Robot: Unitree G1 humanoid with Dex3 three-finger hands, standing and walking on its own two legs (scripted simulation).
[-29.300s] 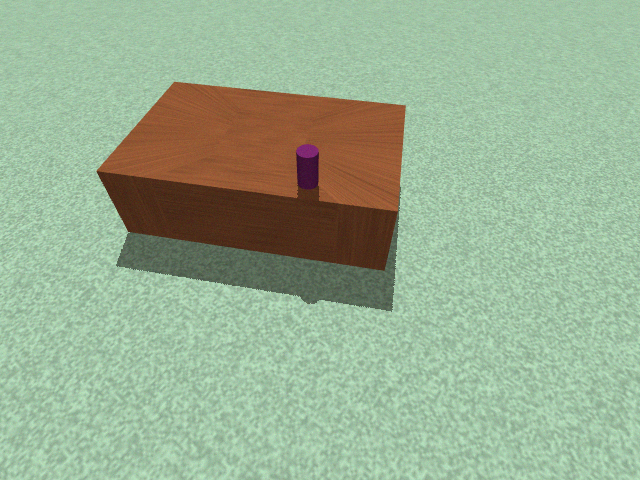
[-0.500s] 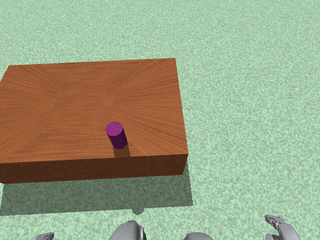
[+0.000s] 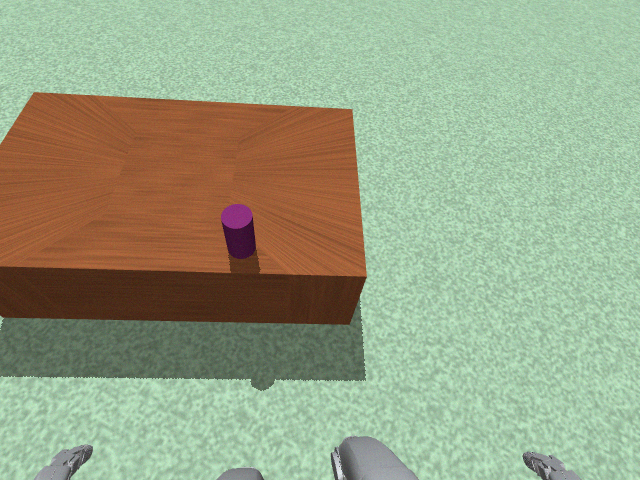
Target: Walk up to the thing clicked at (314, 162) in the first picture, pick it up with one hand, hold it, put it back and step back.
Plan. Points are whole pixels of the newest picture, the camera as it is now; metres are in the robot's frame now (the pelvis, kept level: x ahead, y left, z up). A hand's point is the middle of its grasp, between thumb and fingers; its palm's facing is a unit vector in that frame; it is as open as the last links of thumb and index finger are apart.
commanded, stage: step back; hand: left
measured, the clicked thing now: (239, 232) +0.68 +0.18 -0.37
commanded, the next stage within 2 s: none
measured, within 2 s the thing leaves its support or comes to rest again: neither
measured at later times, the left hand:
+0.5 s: hand out of the picture -0.03 +0.24 -0.13, palm faces +0.01 -0.90 -0.45, open 7.4 cm
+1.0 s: hand out of the picture -0.26 +0.21 -0.14, palm faces -0.02 -0.90 -0.43, open 7.4 cm
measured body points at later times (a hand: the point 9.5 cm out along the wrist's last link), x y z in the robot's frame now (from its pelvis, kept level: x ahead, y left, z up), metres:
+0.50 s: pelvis -0.15 -0.03 -0.01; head -0.09 -0.05 +0.44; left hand -0.04 +0.29 -0.10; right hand -0.06 -0.36 -0.14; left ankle -0.18 +0.09 -0.71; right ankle -0.10 -0.15 -0.73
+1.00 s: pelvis -0.32 -0.06 +0.00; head -0.27 -0.09 +0.44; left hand -0.26 +0.26 -0.11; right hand -0.19 -0.38 -0.13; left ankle -0.27 +0.08 -0.67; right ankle -0.33 -0.18 -0.73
